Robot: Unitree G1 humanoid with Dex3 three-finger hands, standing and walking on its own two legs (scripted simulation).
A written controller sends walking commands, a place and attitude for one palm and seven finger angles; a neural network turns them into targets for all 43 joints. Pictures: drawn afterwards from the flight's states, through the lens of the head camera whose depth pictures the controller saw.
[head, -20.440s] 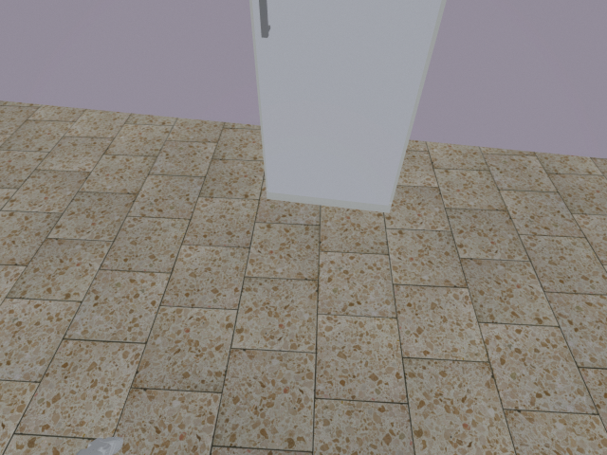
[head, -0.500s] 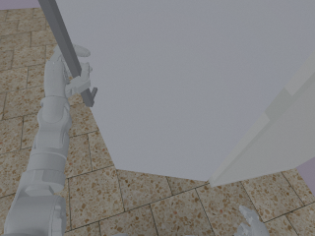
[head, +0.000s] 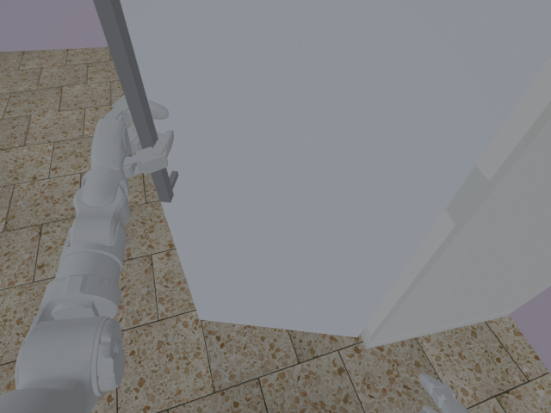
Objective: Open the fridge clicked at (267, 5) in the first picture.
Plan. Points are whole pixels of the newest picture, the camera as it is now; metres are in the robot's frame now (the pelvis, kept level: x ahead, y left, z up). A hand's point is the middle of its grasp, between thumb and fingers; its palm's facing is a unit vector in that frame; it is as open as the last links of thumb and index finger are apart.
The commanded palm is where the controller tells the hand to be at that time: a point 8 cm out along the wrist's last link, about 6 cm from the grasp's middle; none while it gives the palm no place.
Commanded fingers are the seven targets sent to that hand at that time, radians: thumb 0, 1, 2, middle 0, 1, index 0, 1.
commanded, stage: loosen the grip on the handle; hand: left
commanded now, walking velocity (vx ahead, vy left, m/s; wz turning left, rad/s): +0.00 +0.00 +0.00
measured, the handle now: (139, 78) +0.47 +0.20 +0.24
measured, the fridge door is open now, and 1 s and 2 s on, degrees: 72 67 67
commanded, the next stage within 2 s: slip the hand off the handle in 0.46 s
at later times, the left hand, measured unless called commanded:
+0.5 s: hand (166, 152) +0.45 +0.18 +0.14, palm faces +0.14 -0.97 -0.18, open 14.2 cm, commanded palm +0.41 +0.24 +0.15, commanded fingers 0.00 -0.55 0.20 -0.25 -1.15 -0.25 -1.15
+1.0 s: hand (107, 157) +0.43 +0.26 +0.14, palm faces +0.20 -0.97 -0.16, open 14.7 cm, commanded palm +0.40 +0.30 +0.15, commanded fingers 0.00 -0.55 0.20 -0.25 -1.15 -0.25 -1.15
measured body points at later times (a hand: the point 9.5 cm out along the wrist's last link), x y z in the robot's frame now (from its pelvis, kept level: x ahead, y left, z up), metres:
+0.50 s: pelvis -0.01 -0.02 -0.01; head +0.03 -0.02 +0.44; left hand +0.43 +0.23 +0.15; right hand +0.03 -0.29 -0.12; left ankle +0.02 +0.11 -0.73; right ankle +0.03 -0.13 -0.73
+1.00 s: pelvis +0.04 +0.00 -0.01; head +0.08 +0.01 +0.44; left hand +0.41 +0.31 +0.15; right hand +0.17 -0.25 -0.10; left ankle +0.02 +0.11 -0.73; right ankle +0.03 -0.13 -0.73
